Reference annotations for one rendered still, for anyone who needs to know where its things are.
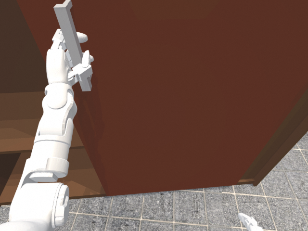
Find wardrobe door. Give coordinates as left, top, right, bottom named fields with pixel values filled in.
left=17, top=0, right=308, bottom=196
left=241, top=89, right=308, bottom=180

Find left robot upper arm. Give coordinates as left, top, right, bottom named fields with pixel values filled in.
left=0, top=183, right=70, bottom=231

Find right robot hand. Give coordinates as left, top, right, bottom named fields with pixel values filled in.
left=238, top=213, right=263, bottom=231

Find left robot hand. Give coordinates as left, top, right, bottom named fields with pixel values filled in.
left=46, top=29, right=94, bottom=87

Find handle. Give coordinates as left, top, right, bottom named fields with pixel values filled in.
left=54, top=0, right=92, bottom=91

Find left robot forearm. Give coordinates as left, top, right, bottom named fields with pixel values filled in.
left=9, top=83, right=77, bottom=221

